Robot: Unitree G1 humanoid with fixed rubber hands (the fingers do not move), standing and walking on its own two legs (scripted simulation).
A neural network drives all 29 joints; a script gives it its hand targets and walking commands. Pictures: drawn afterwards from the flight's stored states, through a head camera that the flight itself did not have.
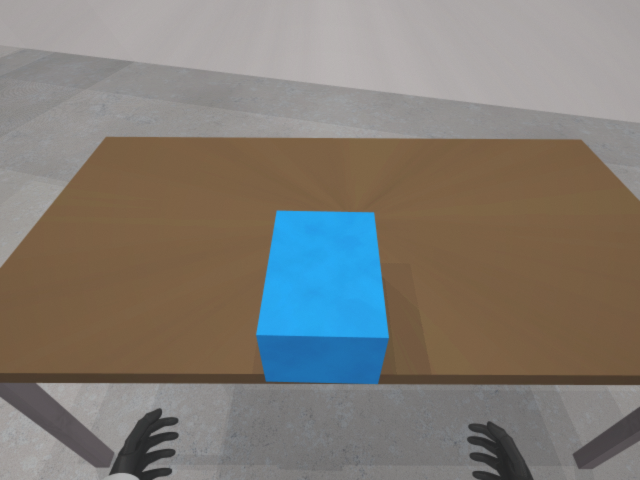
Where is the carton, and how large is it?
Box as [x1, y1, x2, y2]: [256, 211, 388, 383]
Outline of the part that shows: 277,211 256,333 266,381 377,383 388,339 373,212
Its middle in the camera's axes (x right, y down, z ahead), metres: +0.00 +0.08 +0.69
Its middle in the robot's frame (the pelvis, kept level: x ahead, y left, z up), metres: +0.46 +0.01 -0.07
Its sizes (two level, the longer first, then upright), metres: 0.275 0.187 0.142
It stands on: a table, 0.64 m high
